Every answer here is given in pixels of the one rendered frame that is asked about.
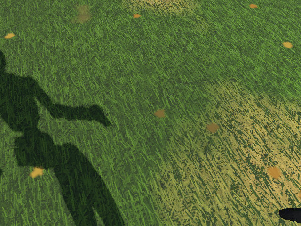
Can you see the robot right hand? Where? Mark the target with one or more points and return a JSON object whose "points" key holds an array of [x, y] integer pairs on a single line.
{"points": [[291, 214]]}

